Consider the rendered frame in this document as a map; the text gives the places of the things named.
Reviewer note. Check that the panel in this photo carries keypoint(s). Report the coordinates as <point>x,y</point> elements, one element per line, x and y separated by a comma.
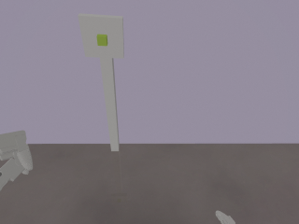
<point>90,26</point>

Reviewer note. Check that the robot right hand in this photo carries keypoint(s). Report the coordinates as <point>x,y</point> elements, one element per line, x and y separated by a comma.
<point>223,218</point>

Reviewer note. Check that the robot left hand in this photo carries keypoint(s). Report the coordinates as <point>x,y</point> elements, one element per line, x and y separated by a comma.
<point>13,145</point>

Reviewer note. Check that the button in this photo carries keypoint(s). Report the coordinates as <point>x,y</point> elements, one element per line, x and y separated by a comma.
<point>101,40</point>

